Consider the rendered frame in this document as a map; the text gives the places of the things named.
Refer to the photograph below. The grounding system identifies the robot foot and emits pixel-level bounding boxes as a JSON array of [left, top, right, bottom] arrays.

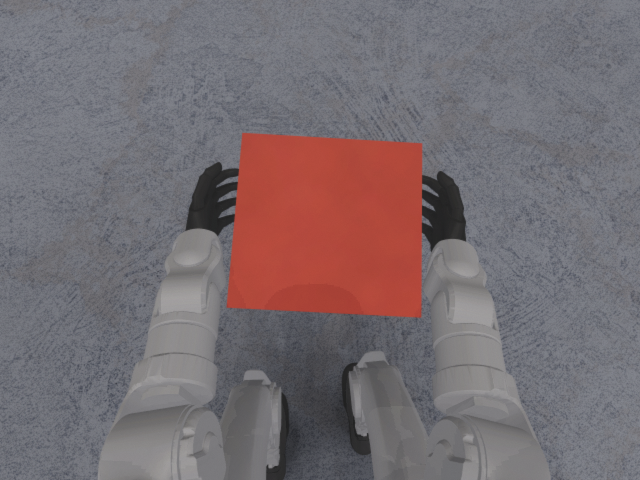
[[266, 392, 289, 480], [342, 363, 371, 455]]

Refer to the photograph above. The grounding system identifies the carton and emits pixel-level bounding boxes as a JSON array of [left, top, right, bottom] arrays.
[[226, 133, 422, 318]]

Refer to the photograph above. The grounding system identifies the robot left hand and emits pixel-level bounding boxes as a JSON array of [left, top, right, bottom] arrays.
[[185, 162, 239, 236]]

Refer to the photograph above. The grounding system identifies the robot right hand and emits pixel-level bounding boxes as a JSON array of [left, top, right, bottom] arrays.
[[422, 171, 466, 252]]

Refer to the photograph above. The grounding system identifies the right robot foot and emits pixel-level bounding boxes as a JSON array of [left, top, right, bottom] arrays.
[[342, 363, 371, 455]]

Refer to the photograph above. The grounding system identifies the robot right upper arm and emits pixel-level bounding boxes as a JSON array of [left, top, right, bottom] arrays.
[[423, 413, 550, 480]]

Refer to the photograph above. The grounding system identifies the robot left forearm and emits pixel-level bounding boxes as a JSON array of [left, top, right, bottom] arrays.
[[98, 229, 226, 480]]

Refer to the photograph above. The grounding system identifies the left robot foot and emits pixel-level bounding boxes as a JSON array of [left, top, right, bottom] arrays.
[[266, 392, 289, 480]]

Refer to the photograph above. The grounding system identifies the robot right forearm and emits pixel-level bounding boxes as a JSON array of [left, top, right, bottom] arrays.
[[423, 239, 551, 480]]

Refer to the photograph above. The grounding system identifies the robot left upper arm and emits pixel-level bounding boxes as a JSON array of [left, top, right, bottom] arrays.
[[99, 404, 226, 480]]

